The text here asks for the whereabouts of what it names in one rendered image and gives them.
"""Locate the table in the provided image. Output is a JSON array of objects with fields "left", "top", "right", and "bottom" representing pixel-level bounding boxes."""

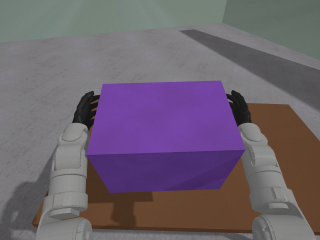
[{"left": 31, "top": 99, "right": 320, "bottom": 236}]

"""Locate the left robot forearm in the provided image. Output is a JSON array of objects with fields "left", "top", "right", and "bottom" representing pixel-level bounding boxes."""
[{"left": 34, "top": 123, "right": 90, "bottom": 240}]

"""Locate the carton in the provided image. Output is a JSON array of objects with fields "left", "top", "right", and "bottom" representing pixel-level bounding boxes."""
[{"left": 86, "top": 80, "right": 246, "bottom": 193}]

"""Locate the robot right upper arm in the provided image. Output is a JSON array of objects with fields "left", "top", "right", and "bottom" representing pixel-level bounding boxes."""
[{"left": 252, "top": 214, "right": 315, "bottom": 240}]

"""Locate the right robot forearm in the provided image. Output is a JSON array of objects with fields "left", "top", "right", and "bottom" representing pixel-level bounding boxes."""
[{"left": 238, "top": 123, "right": 317, "bottom": 240}]

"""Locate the left robot hand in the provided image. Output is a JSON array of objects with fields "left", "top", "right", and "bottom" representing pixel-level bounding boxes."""
[{"left": 72, "top": 91, "right": 100, "bottom": 131}]

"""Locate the robot left upper arm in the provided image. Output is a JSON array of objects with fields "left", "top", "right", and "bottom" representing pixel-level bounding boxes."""
[{"left": 36, "top": 217, "right": 94, "bottom": 240}]

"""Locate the right robot hand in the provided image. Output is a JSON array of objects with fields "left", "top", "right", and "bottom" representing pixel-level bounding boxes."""
[{"left": 226, "top": 90, "right": 252, "bottom": 127}]

